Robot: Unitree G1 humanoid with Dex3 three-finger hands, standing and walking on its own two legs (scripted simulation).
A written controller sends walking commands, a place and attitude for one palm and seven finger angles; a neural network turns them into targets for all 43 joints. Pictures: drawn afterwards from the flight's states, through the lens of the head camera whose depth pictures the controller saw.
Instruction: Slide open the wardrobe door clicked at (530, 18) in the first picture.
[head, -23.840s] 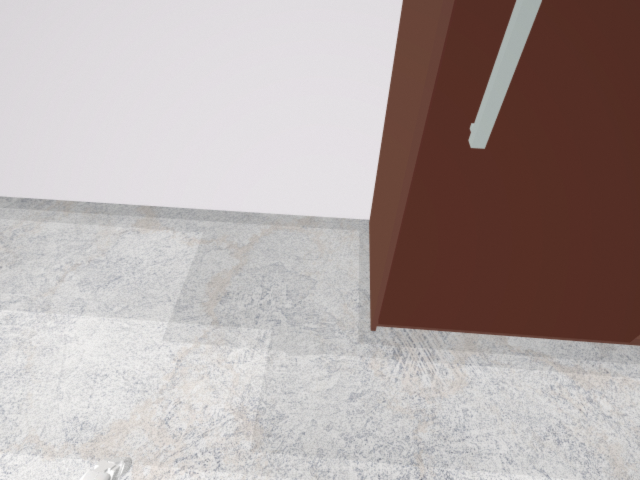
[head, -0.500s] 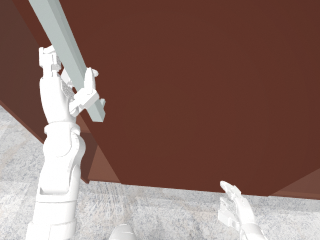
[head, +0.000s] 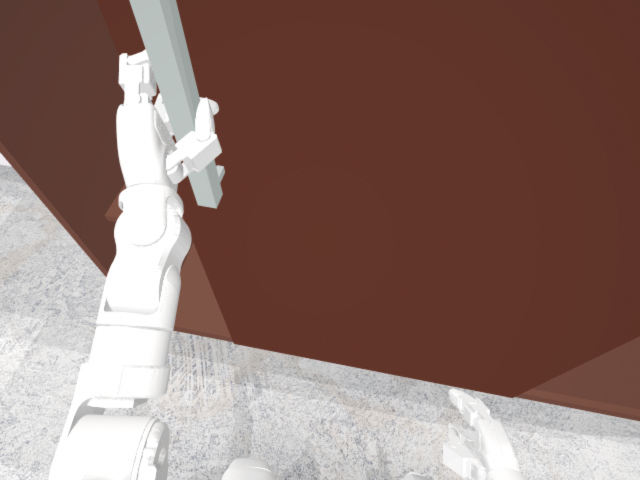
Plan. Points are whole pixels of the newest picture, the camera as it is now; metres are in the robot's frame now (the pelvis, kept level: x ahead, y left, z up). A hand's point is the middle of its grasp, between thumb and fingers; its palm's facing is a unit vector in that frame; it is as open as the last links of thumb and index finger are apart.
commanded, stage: step sideways, sliding the door along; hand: left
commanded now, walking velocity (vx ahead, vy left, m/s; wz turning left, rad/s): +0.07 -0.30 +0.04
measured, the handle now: (191, 96) +0.44 +0.24 +0.20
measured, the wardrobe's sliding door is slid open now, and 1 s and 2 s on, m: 0.26 0.35 0.53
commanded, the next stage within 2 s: none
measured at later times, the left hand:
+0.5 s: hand (246, 139) +0.39 +0.17 +0.19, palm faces +0.40 -0.91 +0.05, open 7.6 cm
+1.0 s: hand (302, 147) +0.40 +0.11 +0.19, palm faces +0.53 -0.85 +0.01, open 7.6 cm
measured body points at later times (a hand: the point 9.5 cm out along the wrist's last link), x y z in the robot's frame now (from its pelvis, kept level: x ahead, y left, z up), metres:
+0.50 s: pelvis +0.03 -0.08 +0.01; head +0.11 -0.03 +0.45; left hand +0.36 +0.22 +0.19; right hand +0.26 -0.25 -0.09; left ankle +0.02 +0.05 -0.74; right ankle +0.08 -0.27 -0.65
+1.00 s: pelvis +0.07 -0.16 -0.01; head +0.15 -0.12 +0.43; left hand +0.37 +0.16 +0.19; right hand +0.30 -0.37 -0.10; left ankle +0.05 -0.06 -0.74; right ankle +0.10 -0.31 -0.69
